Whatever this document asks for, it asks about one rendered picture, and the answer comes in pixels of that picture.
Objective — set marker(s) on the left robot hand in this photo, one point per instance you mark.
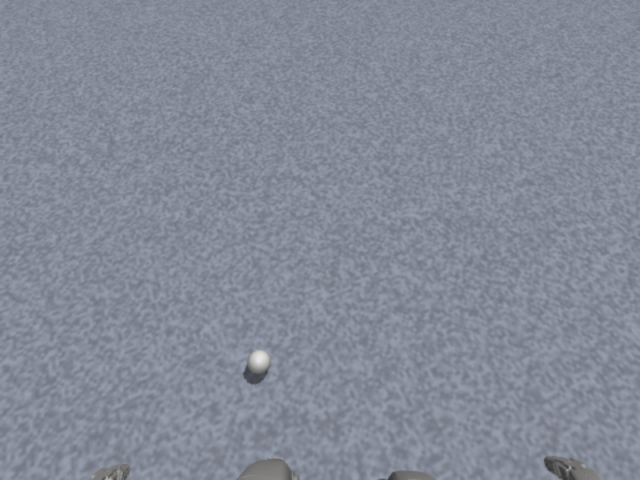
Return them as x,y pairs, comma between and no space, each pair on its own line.
117,472

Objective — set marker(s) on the ball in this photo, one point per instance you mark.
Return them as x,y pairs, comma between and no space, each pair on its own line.
259,361

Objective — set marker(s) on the right robot hand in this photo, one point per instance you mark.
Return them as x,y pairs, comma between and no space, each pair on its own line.
570,469

